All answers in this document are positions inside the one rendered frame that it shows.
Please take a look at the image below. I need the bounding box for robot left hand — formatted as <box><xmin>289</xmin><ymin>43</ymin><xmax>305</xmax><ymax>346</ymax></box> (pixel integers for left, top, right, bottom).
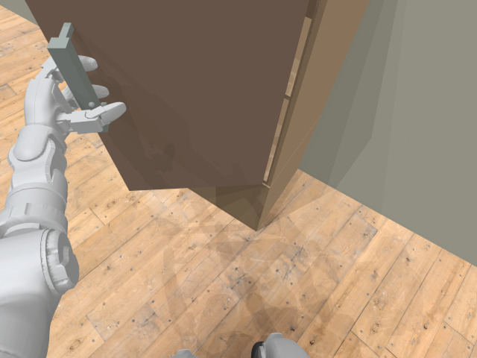
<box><xmin>24</xmin><ymin>55</ymin><xmax>127</xmax><ymax>141</ymax></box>

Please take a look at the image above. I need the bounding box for handle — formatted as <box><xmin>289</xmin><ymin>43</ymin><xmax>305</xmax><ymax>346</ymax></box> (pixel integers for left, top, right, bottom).
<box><xmin>47</xmin><ymin>22</ymin><xmax>109</xmax><ymax>133</ymax></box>

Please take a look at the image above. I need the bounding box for cupboard door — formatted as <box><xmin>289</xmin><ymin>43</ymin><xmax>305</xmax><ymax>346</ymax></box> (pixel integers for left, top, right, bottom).
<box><xmin>25</xmin><ymin>0</ymin><xmax>309</xmax><ymax>191</ymax></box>

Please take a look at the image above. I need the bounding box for right robot thigh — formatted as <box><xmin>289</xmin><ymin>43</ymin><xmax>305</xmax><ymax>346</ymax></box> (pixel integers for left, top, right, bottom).
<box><xmin>259</xmin><ymin>338</ymin><xmax>310</xmax><ymax>358</ymax></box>

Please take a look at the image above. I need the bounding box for robot left forearm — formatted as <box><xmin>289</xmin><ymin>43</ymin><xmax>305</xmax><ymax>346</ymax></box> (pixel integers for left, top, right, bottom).
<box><xmin>0</xmin><ymin>125</ymin><xmax>68</xmax><ymax>239</ymax></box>

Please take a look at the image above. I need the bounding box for robot left upper arm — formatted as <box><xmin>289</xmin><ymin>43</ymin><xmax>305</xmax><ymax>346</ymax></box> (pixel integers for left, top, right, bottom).
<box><xmin>0</xmin><ymin>229</ymin><xmax>79</xmax><ymax>358</ymax></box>

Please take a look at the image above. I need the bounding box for robot right shin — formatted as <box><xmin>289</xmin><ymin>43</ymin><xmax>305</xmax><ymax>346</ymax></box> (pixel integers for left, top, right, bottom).
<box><xmin>264</xmin><ymin>333</ymin><xmax>283</xmax><ymax>343</ymax></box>

